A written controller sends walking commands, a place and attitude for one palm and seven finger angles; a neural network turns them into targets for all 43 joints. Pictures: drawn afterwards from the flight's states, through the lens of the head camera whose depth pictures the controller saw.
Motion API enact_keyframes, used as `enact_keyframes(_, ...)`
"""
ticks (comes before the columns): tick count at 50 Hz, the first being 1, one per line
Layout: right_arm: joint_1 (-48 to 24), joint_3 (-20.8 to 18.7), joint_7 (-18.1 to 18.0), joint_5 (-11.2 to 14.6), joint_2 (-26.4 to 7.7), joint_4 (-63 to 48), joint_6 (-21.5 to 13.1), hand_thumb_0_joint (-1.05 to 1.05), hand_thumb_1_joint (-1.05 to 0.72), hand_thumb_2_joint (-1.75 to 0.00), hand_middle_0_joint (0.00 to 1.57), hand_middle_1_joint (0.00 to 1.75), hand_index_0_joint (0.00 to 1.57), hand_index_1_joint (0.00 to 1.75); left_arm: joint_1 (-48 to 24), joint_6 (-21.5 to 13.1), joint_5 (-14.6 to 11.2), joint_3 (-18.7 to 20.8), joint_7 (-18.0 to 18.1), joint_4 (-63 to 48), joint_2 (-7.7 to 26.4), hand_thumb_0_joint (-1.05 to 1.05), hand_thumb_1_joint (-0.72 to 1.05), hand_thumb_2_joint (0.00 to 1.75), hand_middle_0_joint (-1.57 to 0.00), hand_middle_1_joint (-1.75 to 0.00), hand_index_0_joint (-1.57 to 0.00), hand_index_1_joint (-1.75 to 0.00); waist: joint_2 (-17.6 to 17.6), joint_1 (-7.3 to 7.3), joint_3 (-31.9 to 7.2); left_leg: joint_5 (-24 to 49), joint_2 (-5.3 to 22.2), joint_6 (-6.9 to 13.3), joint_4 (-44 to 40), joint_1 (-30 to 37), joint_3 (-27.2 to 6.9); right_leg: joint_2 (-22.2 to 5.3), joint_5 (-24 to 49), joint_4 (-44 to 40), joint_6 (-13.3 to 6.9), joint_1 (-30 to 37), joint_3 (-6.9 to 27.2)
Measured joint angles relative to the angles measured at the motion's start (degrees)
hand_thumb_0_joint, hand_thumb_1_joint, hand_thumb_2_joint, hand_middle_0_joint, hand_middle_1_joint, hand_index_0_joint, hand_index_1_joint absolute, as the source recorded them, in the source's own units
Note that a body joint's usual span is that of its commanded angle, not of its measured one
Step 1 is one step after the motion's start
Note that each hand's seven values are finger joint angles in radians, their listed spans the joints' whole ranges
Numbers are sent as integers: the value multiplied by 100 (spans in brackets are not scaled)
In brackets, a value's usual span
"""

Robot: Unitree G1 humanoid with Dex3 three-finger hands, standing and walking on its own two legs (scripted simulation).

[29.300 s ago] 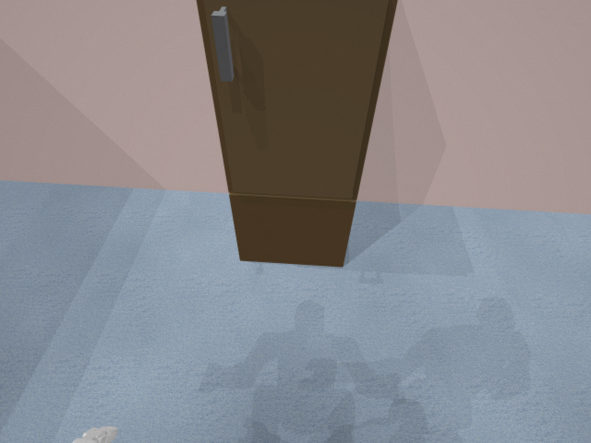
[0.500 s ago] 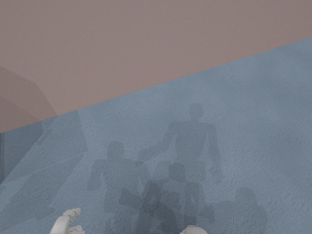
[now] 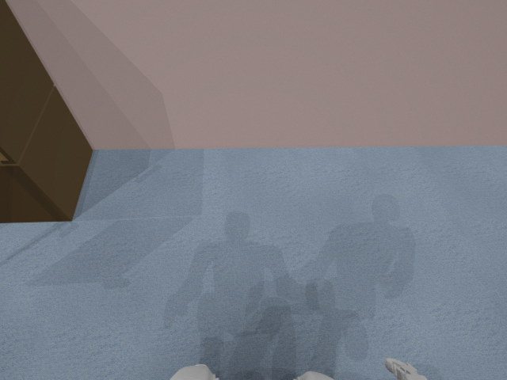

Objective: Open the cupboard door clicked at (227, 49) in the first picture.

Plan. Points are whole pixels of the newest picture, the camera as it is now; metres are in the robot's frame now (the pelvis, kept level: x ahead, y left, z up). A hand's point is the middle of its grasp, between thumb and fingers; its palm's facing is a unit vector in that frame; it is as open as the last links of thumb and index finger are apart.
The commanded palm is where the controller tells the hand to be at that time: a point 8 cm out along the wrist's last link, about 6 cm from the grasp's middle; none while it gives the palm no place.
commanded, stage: turn to face it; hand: left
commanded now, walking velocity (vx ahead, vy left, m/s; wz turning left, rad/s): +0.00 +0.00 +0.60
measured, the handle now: out of the picture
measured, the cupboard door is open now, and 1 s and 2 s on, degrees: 42 42 42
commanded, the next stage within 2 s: take the last steps up to it in 1.28 s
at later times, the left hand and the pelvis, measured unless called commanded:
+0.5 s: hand out of the picture +0.06 +0.15 -0.13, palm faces +0.29 -0.92 -0.26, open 7.4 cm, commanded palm none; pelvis +0.03 -0.05 +0.02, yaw +18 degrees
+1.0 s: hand out of the picture +0.02 +0.19 -0.14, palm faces +0.57 -0.77 -0.28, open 7.4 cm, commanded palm none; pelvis +0.06 -0.05 +0.01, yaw +35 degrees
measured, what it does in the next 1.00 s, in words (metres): steps on the spot, turning left: right foot, then left foot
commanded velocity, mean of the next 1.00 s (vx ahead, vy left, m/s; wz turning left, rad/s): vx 0.00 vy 0.00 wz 0.57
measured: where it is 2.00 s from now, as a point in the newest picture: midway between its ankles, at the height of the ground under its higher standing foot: outside the picture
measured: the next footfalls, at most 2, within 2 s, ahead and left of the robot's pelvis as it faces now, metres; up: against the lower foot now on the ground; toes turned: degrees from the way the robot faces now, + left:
right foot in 0.32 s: +0.08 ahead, -0.15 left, +0.00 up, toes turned +8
left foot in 0.68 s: +0.02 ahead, +0.09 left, +0.00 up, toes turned +31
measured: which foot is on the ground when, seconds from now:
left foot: down 0.00-0.32, up 0.34-0.66, down 0.68-1.00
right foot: up 0.00-0.30, down 0.32-0.68, up 0.70-1.00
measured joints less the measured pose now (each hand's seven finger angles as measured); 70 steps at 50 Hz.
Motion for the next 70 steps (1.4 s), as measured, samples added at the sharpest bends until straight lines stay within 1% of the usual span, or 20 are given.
enact_keyframes(3, 75, 36, -107, -20, 40, -39, -49, 1, -91, -90, 20, 30, 20, 30, -113, 95, 2, 71, 12, 87, 100, 0, 91, 90, -20, -30, -20, -30, 41, 47, -60, 42, -36, -39, -197, 81, -182, 224, 287, 969, 79, -528, 425)
enact_keyframes(6, 162, 78, -147, -29, 56, -6, -46, 1, -91, -90, 20, 30, 20, 30, -216, 80, 1, 89, -23, 19, 128, 0, 91, 90, -20, -30, -20, -30, 113, 76, -97, 248, -83, -55, -552, 245, -367, 315, 645, 931, 116, -718, 626)
enact_keyframes(15, 382, 22, -109, -23, 52, 114, 113, 1, -90, -90, 20, 30, 20, 30, -402, -97, -32, -18, -54, -305, -9, 0, 91, 90, -19, -30, -20, -30, 438, -48, -199, 232, -155, -314, -455, 187, -1039, 663, 1236, -1717, 29, 154, 644)
enact_keyframes(17, 393, -46, -97, 26, -19, 140, 162, 1, -90, -90, 20, 30, 20, 30, -385, -208, 16, -61, -26, -344, -105, 0, 91, 90, -20, -30, -20, -30, 559, -63, -201, -331, -197, -340, 239, -87, -1116, 684, 1424, -1971, -402, 299, 495)
enact_keyframes(18, 374, -80, -92, 25, -62, 174, 194, 1, -90, -90, 20, 30, 20, 30, -377, -239, 28, -95, -8, -346, -172, 0, 91, 90, -20, -30, -20, -30, 602, -82, -173, -722, -244, -349, 902, -296, -1071, 643, 1364, -1909, -488, 327, 403)
enact_keyframes(21, 304, -142, -44, 11, -140, 254, 286, 1, -91, -90, 20, 30, 20, 30, -265, -248, 28, -155, 35, -326, -339, 0, 91, 90, -20, -30, -20, -30, 600, -114, -127, -791, -229, -429, 2652, -804, -752, 510, 1338, -2091, -509, 542, 212)
enact_keyframes(23, 281, -145, -7, 14, -127, 266, 299, 1, -91, -90, 20, 30, 20, 30, -195, -228, 35, -174, 48, -271, -401, 0, 90, 90, -20, -30, -21, -30, 513, -163, -122, -647, -127, -501, 2969, -898, -544, 413, 1408, -2303, -487, 686, 81)
enact_keyframes(26, 266, -113, 24, 29, -65, 272, 293, 1, -91, -90, 19, 30, 20, 30, -132, -243, 44, -195, 34, -202, -446, 0, 90, 90, -20, -30, -21, -30, 326, -177, -102, -689, 0, -572, 2393, -720, -293, 247, 1451, -2505, -475, 837, -131)
enact_keyframes(31, 142, -35, 39, 53, 14, 276, 249, 1, -91, -90, 19, 30, 20, 30, -57, -296, 62, -119, 19, -161, -335, 0, 92, 90, -20, -30, -21, -30, 115, -38, -9, -726, 54, -522, 793, -170, 10, 8, 1269, -2346, -378, 894, -509)
enact_keyframes(34, 94, 13, 57, 34, -6, 153, 138, 1, -91, -90, 19, 30, 20, 30, 93, -258, 15, -60, -14, -124, -212, 0, 91, 90, -20, -30, -21, -30, 102, -8, -64, 241, 54, -292, -453, 322, 129, -127, 948, -1721, -246, 694, -694)
enact_keyframes(36, 43, 1, 20, 9, 40, 90, 35, 1, -91, -90, 19, 30, 20, 30, 60, -111, -10, -22, -15, -58, -68, 0, 91, 90, -20, -30, -21, -30, 26, -21, -49, 145, -17, -32, -228, 190, 55, -113, 235, -574, -74, 232, -299)
enact_keyframes(39, 115, 51, -86, -14, 106, 40, -50, 1, -91, -90, 19, 30, 20, 30, -116, 64, -12, 46, 32, 55, 61, 0, 91, 90, -20, -30, -21, -30, 19, 12, -44, -4, -57, -27, -216, 222, -124, 140, 129, 712, 47, -361, 282)
enact_keyframes(41, 188, 78, -136, -24, 117, 59, -52, 1, -91, -90, 20, 30, 20, 30, -222, 87, -16, 63, 14, 43, 87, 0, 91, 90, -20, -30, -20, -30, 71, 36, -66, 119, -77, -79, -434, 329, -249, 234, 410, 977, 90, -589, 488)
enact_keyframes(46, 340, 110, -136, -46, 118, 159, -4, 1, -91, -90, 20, 30, 20, 30, -375, 42, -22, 48, -31, -127, 62, 0, 91, 90, -19, -30, -20, -30, 231, 37, -145, 325, -85, -143, -780, 484, -553, 365, 697, 244, 109, -594, 691)
enact_keyframes(52, 448, 41, -112, -17, 76, 215, 114, 1, -90, -90, 20, 30, 20, 30, -363, -132, -27, -34, -51, -287, -38, 0, 91, 90, -20, -30, -20, -30, 423, -33, -246, 128, -98, -383, -371, 271, -907, 602, 1377, -1903, -32, 275, 574)
enact_keyframes(55, 374, -54, -109, 25, -39, 282, 200, 1, -90, -90, 20, 30, 20, 30, -308, -258, 28, -114, -5, -249, -222, 0, 91, 90, -20, -30, -20, -30, 566, -63, -158, -922, -216, -372, 1263, -267, -902, 566, 1331, -1808, -460, 342, 369)
enact_keyframes(59, 292, -96, -62, 21, -96, 361, 266, 1, -91, -90, 20, 30, 20, 30, -79, -248, 30, -181, 39, -136, -416, 0, 90, 90, -20, -30, -20, -30, 506, -85, -153, -733, -186, -441, 2872, -735, -595, 436, 1439, -2217, -546, 651, 182)
enact_keyframes(62, 267, -71, -45, 34, -43, 405, 253, 1, -91, -90, 19, 30, 20, 30, 65, -270, 43, -201, 42, -18, -483, 0, 90, 90, -20, -30, -21, -30, 365, -78, -181, -672, -89, -505, 2550, -631, -431, 343, 1554, -2518, -551, 832, 29)
enact_keyframes(67, 143, 14, -58, 65, 73, 508, 214, 1, -91, -90, 19, 30, 20, 30, 228, -330, 68, -150, 40, 159, -404, 0, 92, 90, -20, -30, -21, -30, 186, 80, -154, -837, -25, -489, 1147, -130, -221, 239, 1544, -2605, -515, 940, -218)
enact_keyframes(70, 37, 79, -77, 67, 143, 521, 144, 1, -91, -90, 19, 30, 20, 30, 328, -313, 48, -121, 35, 300, -327, 0, 92, 90, -20, -30, -21, -30, 126, 151, -134, -427, -43, -428, 112, 287, -87, 197, 1420, -2409, -441, 905, -348)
